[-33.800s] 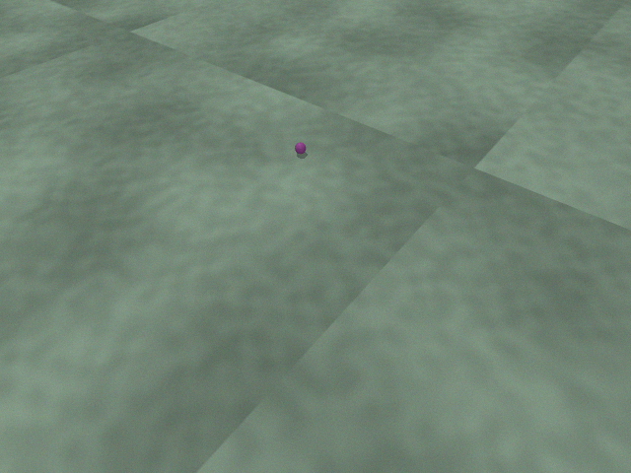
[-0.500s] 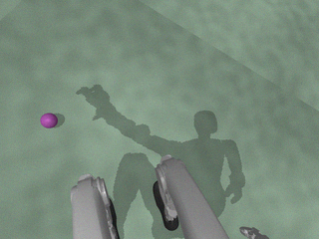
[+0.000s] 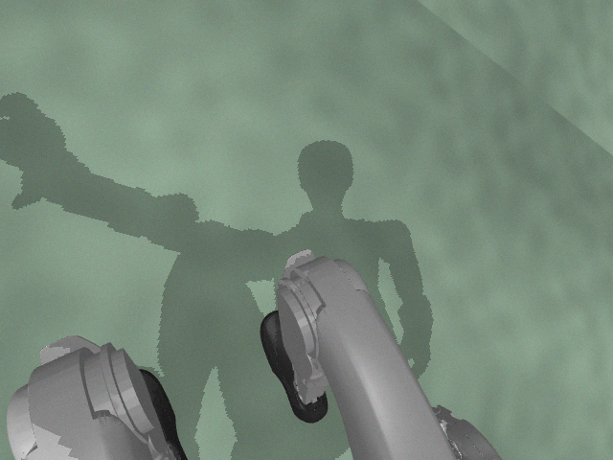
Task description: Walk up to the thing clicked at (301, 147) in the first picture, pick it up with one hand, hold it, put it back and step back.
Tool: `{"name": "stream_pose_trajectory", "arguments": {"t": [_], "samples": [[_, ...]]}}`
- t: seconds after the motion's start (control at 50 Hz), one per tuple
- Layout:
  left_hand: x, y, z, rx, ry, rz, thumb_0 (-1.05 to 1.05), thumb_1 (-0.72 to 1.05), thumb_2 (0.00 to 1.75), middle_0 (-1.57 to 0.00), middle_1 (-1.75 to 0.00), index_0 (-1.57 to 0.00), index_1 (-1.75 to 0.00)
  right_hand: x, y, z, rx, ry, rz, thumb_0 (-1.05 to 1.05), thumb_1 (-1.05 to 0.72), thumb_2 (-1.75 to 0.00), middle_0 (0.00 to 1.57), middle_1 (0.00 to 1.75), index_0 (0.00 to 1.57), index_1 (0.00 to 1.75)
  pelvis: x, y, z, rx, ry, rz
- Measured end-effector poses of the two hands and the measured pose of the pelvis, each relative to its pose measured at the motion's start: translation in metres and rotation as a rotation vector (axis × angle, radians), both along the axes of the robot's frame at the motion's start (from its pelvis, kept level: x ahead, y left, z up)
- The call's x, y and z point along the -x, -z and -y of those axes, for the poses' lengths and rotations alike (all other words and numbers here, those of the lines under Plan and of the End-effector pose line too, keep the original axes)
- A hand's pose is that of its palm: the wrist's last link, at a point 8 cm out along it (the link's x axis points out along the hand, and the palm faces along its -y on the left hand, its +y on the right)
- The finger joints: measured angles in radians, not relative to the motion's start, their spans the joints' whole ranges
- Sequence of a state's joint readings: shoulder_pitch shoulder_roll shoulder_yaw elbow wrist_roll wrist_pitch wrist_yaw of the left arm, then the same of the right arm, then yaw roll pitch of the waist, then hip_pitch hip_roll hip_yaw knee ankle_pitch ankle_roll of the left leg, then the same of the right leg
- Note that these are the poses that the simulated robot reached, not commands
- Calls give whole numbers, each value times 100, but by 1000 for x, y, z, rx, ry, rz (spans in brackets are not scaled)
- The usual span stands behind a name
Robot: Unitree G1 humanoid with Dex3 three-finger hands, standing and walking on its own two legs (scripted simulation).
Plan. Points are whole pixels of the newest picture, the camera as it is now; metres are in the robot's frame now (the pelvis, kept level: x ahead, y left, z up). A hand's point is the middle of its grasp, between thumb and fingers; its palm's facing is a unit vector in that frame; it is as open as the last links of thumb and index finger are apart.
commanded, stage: approach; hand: left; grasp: from above
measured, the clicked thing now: out of the picture +0.54 +0.33 -0.31
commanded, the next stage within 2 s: rest palm in 0.18 s
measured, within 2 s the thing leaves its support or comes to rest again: neither
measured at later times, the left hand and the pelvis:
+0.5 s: hand out of the picture +0.52 +0.33 -0.24, palm faces -0.50 -0.11 -0.86, open 14.4 cm; pelvis +0.01 +0.00 -0.02, yaw -4 degrees
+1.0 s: hand out of the picture +0.52 +0.32 -0.26, palm faces -0.43 -0.10 -0.90, open 14.4 cm; pelvis +0.00 +0.00 -0.03, yaw -6 degrees
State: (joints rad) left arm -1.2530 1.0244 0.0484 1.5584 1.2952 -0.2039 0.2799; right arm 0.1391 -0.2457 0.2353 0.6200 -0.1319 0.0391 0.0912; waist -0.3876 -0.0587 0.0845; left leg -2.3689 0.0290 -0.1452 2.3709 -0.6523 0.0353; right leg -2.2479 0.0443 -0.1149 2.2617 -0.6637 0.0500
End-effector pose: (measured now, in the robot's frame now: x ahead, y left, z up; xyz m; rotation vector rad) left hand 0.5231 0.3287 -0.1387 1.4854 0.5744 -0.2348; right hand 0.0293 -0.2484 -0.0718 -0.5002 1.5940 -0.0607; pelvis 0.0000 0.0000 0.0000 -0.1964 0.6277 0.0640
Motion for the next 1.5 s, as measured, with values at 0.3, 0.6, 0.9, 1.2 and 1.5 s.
{"name": "stream_pose_trajectory", "arguments": {"t": [0.3,0.6,0.9,1.2,1.5], "samples": [[-23,46,19,-8,-34,81,0,-57,99,-11,-102,-11,-103,7,-3,9,20,-76,-24,0,-93,-90,21,30,20,30,-8,21,4,24,41,52],[2,57,3,11,-30,-52,0,-59,100,-9,-101,-8,-102,7,-4,7,14,-129,-43,0,-93,-91,20,30,20,30,-2,22,0,50,47,100],[3,66,8,-12,-22,77,0,-59,102,-8,-100,-7,-102,-11,-4,3,17,-193,33,0,-93,-91,20,30,20,30,-3,27,-2,64,55,105],[-4,76,14,-7,-55,15,0,-59,100,-8,-104,-8,-105,8,0,-11,-41,-143,-14,0,-93,-91,20,30,20,30,-5,27,-2,66,61,98],[0,79,13,3,-26,32,0,-59,101,-8,-103,-7,-105,7,-3,-4,-27,-180,-20,0,-93,-91,20,30,20,30,-3,28,-1,69,65,111]]}}
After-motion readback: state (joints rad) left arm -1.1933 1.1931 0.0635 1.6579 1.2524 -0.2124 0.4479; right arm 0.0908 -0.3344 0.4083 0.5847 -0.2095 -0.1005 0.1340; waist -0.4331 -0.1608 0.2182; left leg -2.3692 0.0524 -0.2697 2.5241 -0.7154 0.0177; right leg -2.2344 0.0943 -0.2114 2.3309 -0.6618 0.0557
